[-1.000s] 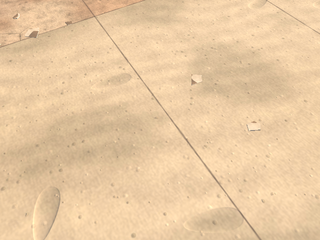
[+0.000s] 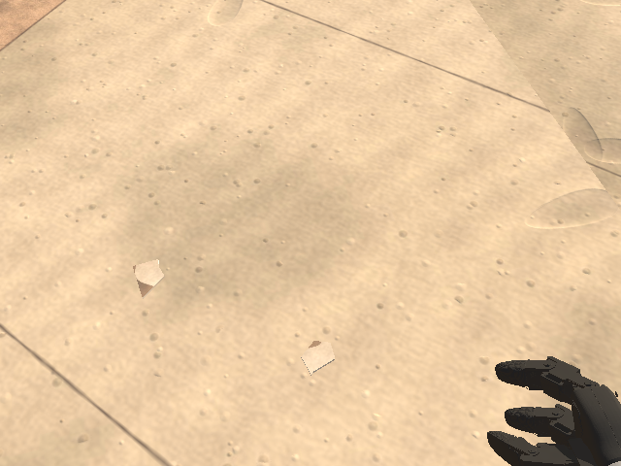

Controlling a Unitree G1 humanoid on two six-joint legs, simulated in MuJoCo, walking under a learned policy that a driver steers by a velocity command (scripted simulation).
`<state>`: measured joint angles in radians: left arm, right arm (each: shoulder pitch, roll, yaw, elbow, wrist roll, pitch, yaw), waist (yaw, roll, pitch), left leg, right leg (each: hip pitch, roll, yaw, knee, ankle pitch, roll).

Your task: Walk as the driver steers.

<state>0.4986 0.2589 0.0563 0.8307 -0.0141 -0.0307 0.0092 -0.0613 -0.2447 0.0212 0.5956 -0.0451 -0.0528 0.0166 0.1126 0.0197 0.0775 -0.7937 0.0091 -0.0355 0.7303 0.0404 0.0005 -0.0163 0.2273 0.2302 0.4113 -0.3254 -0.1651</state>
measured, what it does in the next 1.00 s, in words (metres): walks ahead, turning left: left foot, then right foot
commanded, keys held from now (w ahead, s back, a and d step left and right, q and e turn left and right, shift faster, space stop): e+shift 0.02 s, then shift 0.06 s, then q+shift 0.24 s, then w+q+shift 0.68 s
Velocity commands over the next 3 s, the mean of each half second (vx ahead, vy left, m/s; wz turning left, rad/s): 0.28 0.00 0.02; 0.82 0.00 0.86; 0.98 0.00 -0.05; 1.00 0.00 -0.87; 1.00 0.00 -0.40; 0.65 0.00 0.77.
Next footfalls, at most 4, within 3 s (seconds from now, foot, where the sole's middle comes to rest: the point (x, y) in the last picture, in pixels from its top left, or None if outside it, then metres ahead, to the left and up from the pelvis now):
0.08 left None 0.31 0.07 -0.77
0.44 right None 0.26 -0.12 -0.77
0.98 left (241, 410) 0.50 0.28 -0.77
1.44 right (199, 239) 0.94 0.47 -0.77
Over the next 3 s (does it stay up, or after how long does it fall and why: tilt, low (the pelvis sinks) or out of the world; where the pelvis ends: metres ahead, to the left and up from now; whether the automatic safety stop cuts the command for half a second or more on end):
stays up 2.04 0.59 0.00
